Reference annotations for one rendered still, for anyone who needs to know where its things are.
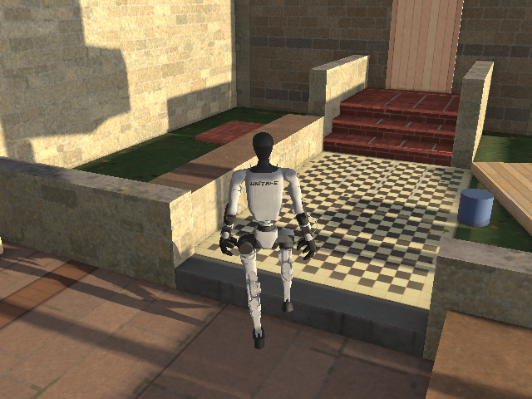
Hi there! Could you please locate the left robot upper arm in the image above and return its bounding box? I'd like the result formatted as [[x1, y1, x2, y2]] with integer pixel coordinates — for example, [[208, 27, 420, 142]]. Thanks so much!
[[227, 169, 247, 216]]

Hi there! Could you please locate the right robot forearm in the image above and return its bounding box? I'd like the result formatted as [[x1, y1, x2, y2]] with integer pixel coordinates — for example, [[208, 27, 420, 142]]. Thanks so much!
[[296, 202, 313, 241]]

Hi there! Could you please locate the robot left hand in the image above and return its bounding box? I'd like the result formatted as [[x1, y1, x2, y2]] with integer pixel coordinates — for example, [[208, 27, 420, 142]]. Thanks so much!
[[219, 236, 238, 256]]

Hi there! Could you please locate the left robot forearm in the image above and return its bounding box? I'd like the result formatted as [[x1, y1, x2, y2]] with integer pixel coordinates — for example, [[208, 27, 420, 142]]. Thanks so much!
[[220, 203, 236, 239]]

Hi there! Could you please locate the robot right shin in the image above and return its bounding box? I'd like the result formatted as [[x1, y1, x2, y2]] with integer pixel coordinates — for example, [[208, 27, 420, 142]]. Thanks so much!
[[281, 250, 293, 302]]

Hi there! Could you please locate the robot right hand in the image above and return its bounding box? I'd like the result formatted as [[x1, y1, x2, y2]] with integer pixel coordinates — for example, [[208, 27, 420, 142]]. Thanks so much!
[[297, 239, 316, 260]]

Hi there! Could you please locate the robot left foot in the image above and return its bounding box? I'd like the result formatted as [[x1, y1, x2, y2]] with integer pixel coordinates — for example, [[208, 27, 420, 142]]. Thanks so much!
[[253, 327, 265, 349]]

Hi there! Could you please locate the right robot upper arm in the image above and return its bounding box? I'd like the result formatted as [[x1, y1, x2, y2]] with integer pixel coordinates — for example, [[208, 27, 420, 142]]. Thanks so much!
[[281, 168, 304, 214]]

